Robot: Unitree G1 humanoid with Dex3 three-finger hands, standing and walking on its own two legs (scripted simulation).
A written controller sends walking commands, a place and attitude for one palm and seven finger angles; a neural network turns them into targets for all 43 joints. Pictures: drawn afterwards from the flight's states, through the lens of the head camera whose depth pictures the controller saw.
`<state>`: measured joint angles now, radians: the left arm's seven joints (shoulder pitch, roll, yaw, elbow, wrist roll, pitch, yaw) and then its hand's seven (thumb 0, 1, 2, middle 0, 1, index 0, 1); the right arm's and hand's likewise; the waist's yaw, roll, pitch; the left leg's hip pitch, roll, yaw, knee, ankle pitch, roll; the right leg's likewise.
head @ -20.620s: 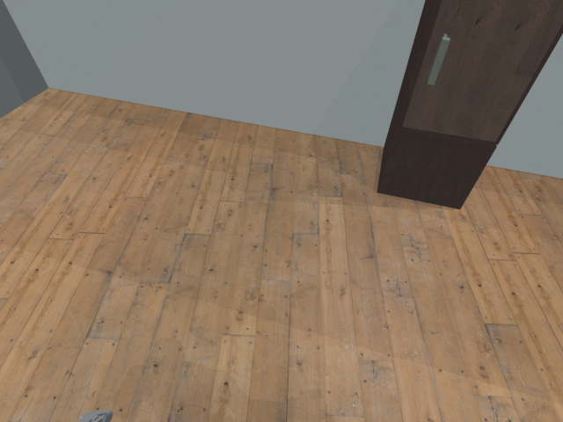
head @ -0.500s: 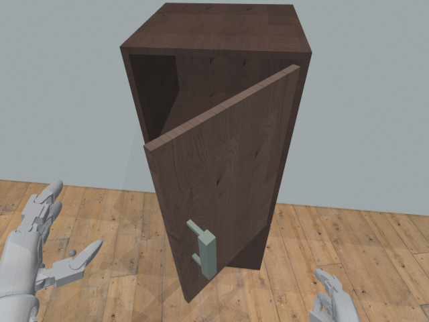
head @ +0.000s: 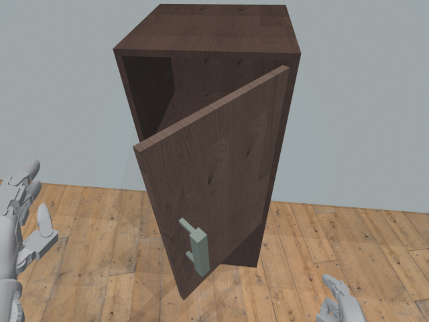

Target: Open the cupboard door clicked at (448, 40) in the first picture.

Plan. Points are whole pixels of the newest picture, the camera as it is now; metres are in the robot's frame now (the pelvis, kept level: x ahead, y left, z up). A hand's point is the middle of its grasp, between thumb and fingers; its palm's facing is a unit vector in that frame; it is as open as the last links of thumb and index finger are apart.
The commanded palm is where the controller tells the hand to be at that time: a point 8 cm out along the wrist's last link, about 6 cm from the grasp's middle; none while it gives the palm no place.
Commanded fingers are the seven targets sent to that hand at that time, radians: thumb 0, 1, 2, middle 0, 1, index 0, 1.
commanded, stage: draw the hand back to the body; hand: left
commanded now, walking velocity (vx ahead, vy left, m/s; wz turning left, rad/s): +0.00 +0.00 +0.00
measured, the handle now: (193, 247) +0.29 +0.09 -0.05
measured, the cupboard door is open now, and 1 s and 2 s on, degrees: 51 51 51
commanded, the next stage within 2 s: step back with the hand held close in 0.06 s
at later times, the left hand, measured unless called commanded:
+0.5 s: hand (59, 235) +0.18 +0.25 +0.15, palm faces +0.34 -0.80 -0.50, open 7.4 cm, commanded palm +0.13 +0.29 +0.17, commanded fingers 0.00 0.90 0.90 -0.20 -0.30 -0.20 -0.30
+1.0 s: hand out of the picture +0.10 +0.29 +0.15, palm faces +0.44 -0.75 -0.50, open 7.4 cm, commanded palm +0.04 +0.32 +0.17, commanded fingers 0.00 0.90 0.90 -0.20 -0.30 -0.20 -0.30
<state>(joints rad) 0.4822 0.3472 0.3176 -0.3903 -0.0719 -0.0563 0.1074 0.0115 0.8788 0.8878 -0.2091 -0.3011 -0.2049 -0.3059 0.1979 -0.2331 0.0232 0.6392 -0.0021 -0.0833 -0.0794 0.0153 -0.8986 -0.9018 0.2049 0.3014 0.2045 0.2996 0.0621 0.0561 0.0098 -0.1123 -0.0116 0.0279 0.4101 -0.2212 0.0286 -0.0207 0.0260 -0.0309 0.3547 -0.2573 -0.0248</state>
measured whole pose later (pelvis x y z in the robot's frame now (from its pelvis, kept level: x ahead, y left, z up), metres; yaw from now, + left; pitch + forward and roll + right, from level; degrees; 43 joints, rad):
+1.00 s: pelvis -0.10 +0.02 -0.02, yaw +2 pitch +0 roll -2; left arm 0.55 0.42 0.44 -0.53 -0.02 -0.21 0.15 0.01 0.89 0.89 -0.21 -0.30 -0.21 -0.31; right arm 0.20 -0.20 0.00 0.58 0.00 -0.06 -0.07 0.01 -0.90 -0.90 0.21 0.30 0.21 0.30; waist 0.01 0.02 0.05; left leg -0.43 -0.01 0.01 0.56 -0.16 0.05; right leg -0.29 0.06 0.02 0.53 -0.24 -0.01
